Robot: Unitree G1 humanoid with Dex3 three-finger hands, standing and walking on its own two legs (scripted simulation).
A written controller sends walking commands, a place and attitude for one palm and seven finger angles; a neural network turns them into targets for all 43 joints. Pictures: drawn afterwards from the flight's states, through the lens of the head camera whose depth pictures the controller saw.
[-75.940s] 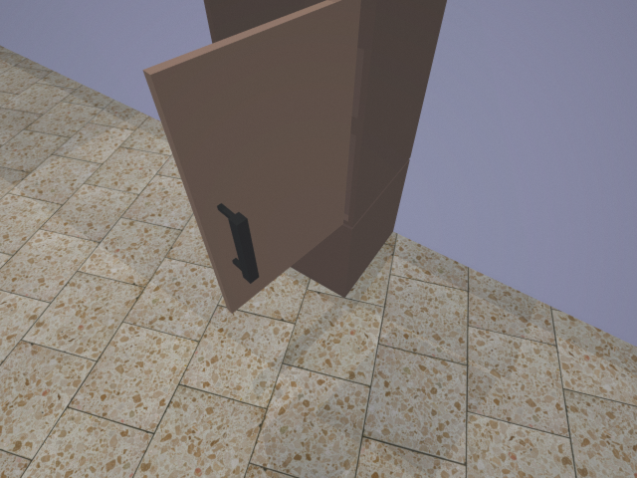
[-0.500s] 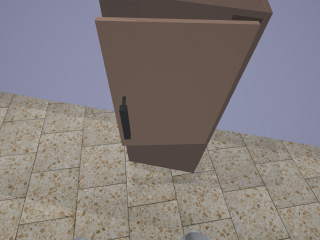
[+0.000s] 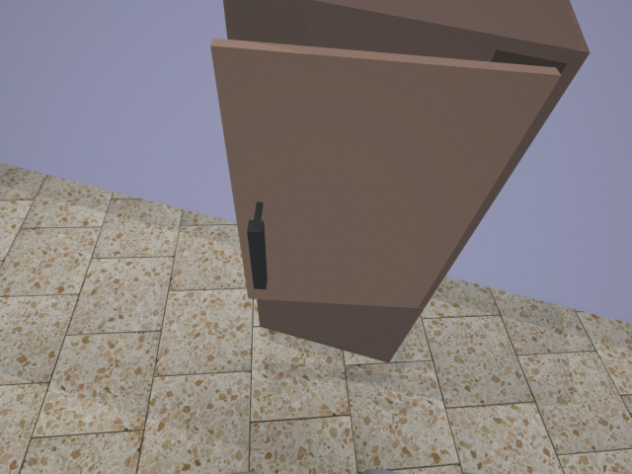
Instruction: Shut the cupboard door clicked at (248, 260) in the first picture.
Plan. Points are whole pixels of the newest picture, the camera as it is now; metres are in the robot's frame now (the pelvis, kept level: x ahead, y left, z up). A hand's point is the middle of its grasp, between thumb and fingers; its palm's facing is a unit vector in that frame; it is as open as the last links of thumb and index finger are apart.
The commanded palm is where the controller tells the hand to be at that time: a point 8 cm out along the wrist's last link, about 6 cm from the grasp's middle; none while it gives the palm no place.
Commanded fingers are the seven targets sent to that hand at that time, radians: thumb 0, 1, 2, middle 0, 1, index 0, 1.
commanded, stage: come to a stop and stand still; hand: left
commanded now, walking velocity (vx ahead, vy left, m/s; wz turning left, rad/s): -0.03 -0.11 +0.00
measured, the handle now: (259, 247) +0.48 +0.13 -0.09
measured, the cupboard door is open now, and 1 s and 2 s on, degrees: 13 13 13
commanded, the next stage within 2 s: look again from close up in 1.34 s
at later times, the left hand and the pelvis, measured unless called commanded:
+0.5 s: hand out of the picture -0.02 +0.12 -0.17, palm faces +0.00 -0.98 -0.18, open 7.3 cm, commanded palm none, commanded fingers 0.00 0.90 0.90 -0.20 -0.30 -0.20 -0.30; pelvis -0.02 -0.05 +0.01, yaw +0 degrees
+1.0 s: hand out of the picture +0.00 +0.11 -0.17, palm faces +0.04 -0.98 -0.18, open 7.3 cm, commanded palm none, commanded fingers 0.00 0.90 0.90 -0.20 -0.30 -0.20 -0.30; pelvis +0.01 -0.05 +0.01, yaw +0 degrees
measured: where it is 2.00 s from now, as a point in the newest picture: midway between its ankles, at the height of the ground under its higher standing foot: outside the picture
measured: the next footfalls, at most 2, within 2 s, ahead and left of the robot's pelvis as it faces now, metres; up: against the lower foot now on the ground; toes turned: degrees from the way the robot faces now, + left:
right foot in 0.24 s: -0.03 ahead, -0.15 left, +0.00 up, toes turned +0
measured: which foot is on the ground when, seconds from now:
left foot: down 0.00-1.00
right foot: up 0.00-0.22, down 0.24-1.00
